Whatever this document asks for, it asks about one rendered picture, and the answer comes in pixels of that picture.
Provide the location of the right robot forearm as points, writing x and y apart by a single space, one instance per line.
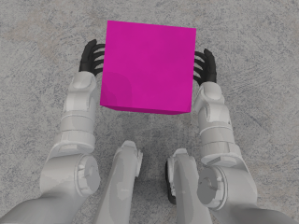
215 128

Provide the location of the robot left hand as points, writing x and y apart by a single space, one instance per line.
87 62

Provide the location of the robot right upper arm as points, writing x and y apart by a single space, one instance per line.
231 195

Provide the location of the carton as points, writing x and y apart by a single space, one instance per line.
148 68

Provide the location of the robot right shin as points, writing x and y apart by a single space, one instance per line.
180 151

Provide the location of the robot right hand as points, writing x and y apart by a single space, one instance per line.
209 73

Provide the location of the left robot forearm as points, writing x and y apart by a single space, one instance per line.
75 135

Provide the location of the robot left upper arm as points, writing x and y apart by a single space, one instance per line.
66 182

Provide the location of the left robot thigh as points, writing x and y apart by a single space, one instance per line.
115 204

